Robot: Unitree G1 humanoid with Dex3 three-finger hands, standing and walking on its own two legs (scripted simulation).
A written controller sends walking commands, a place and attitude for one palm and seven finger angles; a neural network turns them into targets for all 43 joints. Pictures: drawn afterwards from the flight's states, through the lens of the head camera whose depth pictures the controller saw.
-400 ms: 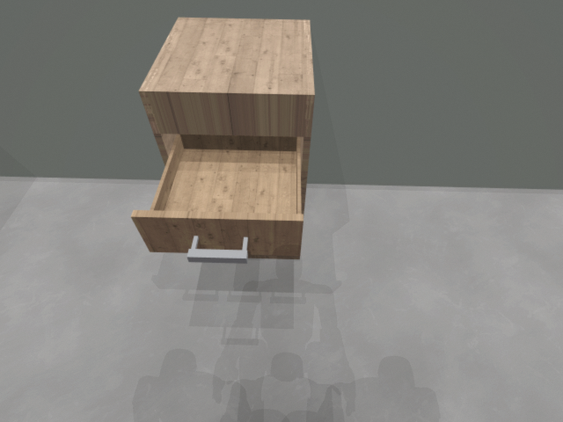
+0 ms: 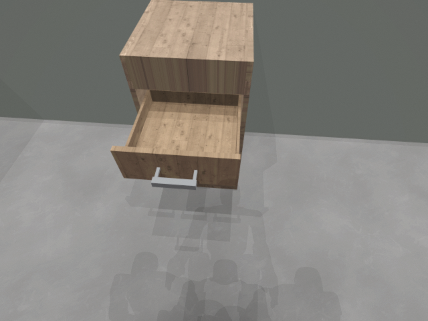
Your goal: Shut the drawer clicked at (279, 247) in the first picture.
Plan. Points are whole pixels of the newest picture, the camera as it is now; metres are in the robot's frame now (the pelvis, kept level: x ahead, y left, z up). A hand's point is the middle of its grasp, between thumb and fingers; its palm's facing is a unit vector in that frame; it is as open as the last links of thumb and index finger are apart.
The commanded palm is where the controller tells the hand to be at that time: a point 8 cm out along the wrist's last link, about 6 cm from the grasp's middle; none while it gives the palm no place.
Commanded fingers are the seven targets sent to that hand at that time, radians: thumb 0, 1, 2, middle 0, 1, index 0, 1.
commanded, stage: turn or walk to find it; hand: left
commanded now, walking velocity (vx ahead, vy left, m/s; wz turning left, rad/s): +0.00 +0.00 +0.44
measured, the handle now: (175, 177) +0.53 +0.15 -0.20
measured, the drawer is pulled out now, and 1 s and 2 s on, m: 0.29 0.29 0.29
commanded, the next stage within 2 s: stand and wait in 0.14 s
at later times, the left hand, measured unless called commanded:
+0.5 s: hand out of the picture +0.02 +0.18 -0.17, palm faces +0.19 -0.95 -0.26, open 7.4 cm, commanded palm none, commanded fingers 0.00 0.90 0.90 -0.20 -0.30 -0.20 -0.30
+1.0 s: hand out of the picture +0.03 +0.13 -0.17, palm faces +0.19 -0.96 -0.22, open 7.4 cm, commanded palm none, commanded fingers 0.00 0.90 0.90 -0.20 -0.30 -0.20 -0.30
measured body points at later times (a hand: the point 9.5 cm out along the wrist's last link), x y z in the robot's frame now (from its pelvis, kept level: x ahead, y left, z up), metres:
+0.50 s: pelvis -0.01 -0.02 +0.00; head +0.05 -0.03 +0.44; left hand +0.01 +0.23 -0.15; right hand +0.06 -0.24 -0.17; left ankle -0.02 +0.11 -0.74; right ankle -0.01 -0.15 -0.74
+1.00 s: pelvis +0.02 -0.06 +0.00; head +0.05 -0.06 +0.45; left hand +0.02 +0.18 -0.15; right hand +0.08 -0.29 -0.16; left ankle -0.03 +0.11 -0.74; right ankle -0.01 -0.15 -0.74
